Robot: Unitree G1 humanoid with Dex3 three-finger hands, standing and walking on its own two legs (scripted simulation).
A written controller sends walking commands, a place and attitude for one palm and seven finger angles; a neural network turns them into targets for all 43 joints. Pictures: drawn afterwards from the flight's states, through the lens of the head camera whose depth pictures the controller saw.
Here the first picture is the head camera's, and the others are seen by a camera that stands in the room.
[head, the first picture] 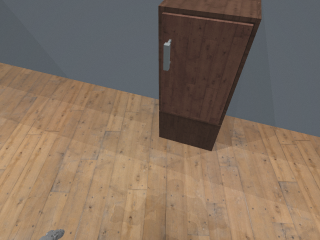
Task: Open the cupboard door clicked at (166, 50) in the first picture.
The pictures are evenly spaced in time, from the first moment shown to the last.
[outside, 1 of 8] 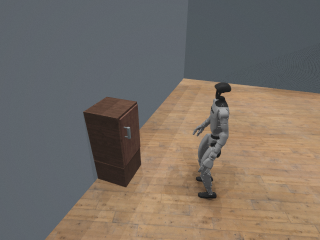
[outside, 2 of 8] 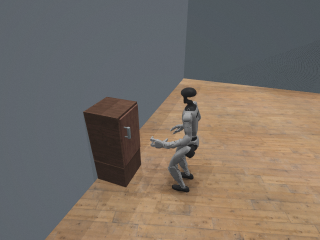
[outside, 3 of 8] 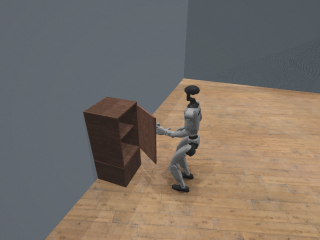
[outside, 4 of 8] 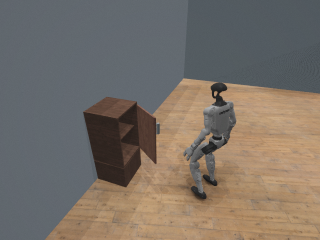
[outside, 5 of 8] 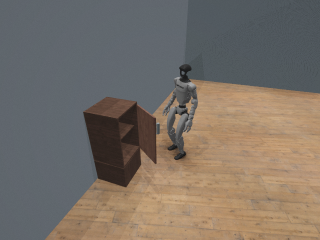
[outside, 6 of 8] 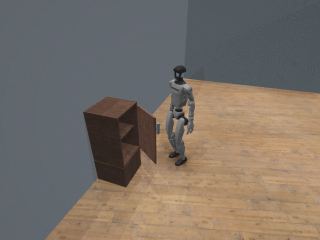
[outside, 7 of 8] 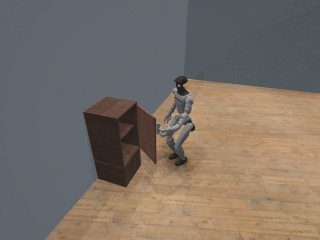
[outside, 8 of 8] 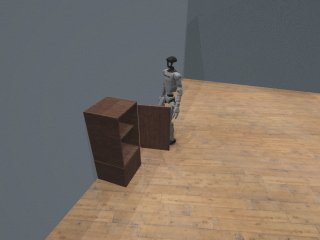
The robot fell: no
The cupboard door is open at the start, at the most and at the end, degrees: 0 100 100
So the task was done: yes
